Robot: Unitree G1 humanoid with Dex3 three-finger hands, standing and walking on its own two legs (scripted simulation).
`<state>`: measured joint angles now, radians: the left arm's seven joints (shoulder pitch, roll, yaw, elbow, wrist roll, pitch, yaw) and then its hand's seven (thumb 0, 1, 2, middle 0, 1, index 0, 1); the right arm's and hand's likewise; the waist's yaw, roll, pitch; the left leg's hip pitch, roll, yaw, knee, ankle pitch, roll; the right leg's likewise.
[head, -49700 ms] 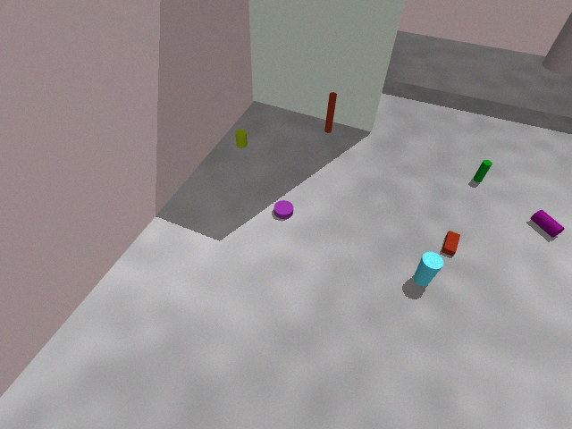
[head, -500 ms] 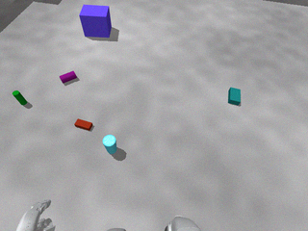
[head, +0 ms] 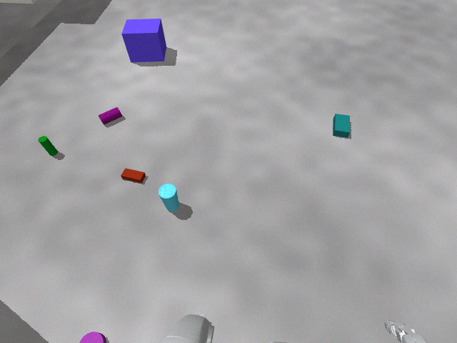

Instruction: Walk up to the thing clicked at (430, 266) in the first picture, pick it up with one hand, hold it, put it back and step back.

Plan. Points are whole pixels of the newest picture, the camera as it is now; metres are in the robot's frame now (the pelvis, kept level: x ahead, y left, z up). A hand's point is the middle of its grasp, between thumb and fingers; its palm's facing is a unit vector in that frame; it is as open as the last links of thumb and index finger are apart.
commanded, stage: step back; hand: left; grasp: from above
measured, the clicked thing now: (170, 198) +0.77 +0.30 -0.69
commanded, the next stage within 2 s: stand in 1.70 s
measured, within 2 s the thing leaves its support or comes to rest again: neither
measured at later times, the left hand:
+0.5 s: hand out of the picture -0.09 +0.25 -0.16, palm faces -0.01 -0.92 -0.40, open 7.4 cm
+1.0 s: hand out of the picture -0.24 +0.26 -0.14, palm faces +0.09 -0.92 -0.38, open 7.4 cm
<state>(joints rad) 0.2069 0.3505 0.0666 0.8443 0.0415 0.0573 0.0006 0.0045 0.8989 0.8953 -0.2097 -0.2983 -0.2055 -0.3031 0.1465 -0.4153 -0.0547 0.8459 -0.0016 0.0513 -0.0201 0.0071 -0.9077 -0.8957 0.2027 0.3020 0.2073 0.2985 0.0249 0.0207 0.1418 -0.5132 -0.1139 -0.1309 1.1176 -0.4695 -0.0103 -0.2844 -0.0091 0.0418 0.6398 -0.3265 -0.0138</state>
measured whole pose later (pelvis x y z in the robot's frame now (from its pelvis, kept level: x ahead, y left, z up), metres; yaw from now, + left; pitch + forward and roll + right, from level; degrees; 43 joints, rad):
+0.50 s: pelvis -0.17 -0.02 -0.01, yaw +0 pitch -2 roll +0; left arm 0.17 0.40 0.07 0.85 0.02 0.06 0.01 0.00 0.90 0.90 -0.21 -0.30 -0.20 -0.30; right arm 0.08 -0.39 -0.04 0.82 -0.03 0.04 -0.01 0.01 -0.90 -0.90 0.21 0.30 0.21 0.30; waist 0.03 0.00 0.16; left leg -0.43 0.06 0.01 0.65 -0.19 -0.01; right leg -0.22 0.02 0.05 0.68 -0.42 0.00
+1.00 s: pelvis -0.28 -0.03 +0.00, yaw +4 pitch -3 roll +1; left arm 0.21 0.41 0.07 0.97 0.02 0.03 -0.02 0.00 0.90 0.90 -0.21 -0.30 -0.20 -0.30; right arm 0.22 -0.34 -0.04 1.00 -0.05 0.00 0.02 0.01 -0.91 -0.90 0.20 0.30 0.21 0.30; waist 0.01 -0.04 0.06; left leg -0.21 -0.02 -0.01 0.56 -0.30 0.01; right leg -0.31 -0.02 0.02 0.72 -0.44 -0.01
